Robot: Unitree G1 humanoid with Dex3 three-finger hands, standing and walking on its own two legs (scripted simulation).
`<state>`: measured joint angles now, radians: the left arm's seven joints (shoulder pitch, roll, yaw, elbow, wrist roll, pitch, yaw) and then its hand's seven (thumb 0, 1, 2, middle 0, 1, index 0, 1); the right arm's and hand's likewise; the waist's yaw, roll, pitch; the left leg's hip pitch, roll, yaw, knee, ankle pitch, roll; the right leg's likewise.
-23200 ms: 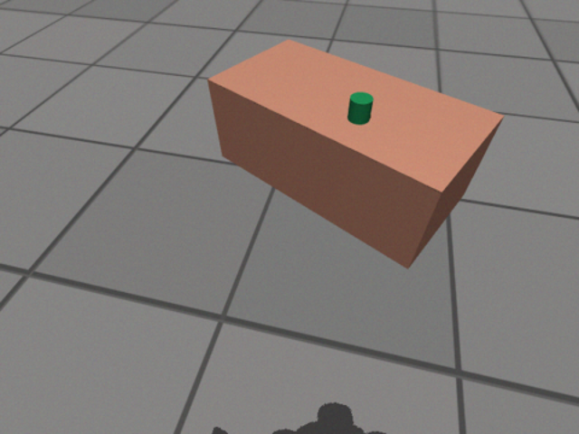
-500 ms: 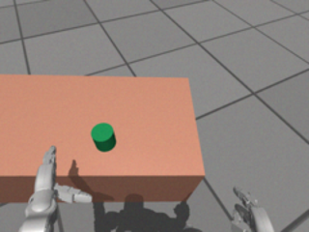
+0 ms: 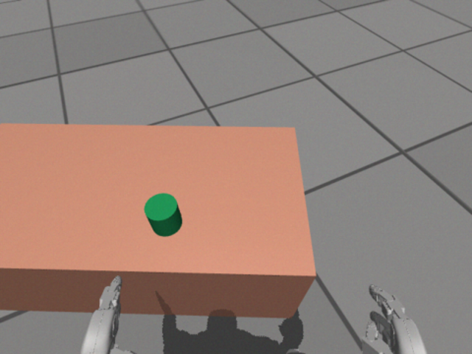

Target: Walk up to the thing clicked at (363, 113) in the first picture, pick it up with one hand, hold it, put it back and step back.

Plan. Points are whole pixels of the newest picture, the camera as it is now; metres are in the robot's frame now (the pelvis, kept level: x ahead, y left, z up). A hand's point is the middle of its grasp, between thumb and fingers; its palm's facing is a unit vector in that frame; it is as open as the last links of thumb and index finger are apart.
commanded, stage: home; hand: left
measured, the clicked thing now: (164, 215) +0.50 +0.24 -0.23
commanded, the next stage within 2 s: stand in 1.72 s
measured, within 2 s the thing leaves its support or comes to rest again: neither
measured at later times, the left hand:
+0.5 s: hand (133, 336) +0.17 +0.19 -0.05, palm faces +0.11 -0.97 -0.23, open 17.4 cm
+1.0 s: hand (129, 334) +0.17 +0.20 -0.05, palm faces +0.10 -0.97 -0.23, open 17.2 cm
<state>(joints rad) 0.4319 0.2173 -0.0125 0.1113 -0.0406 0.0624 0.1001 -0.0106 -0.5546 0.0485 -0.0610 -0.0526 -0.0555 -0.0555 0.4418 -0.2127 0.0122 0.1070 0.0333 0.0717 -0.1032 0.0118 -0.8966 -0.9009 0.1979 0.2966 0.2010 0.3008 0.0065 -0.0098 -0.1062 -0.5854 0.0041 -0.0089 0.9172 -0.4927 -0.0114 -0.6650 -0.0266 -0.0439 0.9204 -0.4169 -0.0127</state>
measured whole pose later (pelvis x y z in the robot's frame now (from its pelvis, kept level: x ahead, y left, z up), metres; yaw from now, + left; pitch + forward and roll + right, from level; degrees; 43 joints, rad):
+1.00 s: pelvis +0.00 +0.02 +0.00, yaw -1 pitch +10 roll +0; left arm 0.45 0.22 -0.02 0.06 -0.04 0.07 0.10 -0.01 -0.49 0.08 -0.06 -0.07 -0.06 -0.07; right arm 0.46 -0.20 0.02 0.10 0.03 0.05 -0.09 0.01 -0.90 -0.90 0.20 0.30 0.20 0.30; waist 0.01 -0.01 -0.12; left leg -0.61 0.00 0.01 0.96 -0.51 0.01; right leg -0.69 -0.03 -0.02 0.94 -0.42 0.01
